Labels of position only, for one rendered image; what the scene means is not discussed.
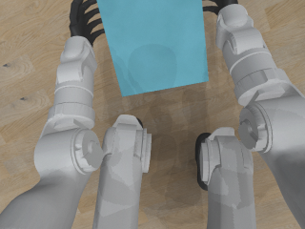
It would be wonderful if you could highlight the left robot hand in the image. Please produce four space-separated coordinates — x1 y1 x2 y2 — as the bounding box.
69 0 105 47

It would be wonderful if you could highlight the right robot upper arm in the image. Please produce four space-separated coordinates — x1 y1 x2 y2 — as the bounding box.
237 94 305 229

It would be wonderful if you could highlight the robot left forearm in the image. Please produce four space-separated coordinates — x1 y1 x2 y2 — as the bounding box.
33 35 98 167

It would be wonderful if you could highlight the robot left shin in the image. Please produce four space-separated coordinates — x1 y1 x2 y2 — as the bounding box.
101 114 143 158

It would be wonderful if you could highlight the left robot upper arm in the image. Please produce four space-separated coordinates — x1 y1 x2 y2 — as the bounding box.
0 127 104 229

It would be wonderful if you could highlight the robot left thigh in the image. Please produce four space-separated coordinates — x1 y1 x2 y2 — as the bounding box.
92 123 152 229

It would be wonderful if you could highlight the right robot hand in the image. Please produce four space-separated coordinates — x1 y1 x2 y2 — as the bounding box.
202 0 238 15

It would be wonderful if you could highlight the robot right forearm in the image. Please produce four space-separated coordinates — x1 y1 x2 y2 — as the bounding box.
215 4 305 107

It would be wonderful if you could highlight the carton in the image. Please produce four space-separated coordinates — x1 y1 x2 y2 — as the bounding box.
96 0 209 97

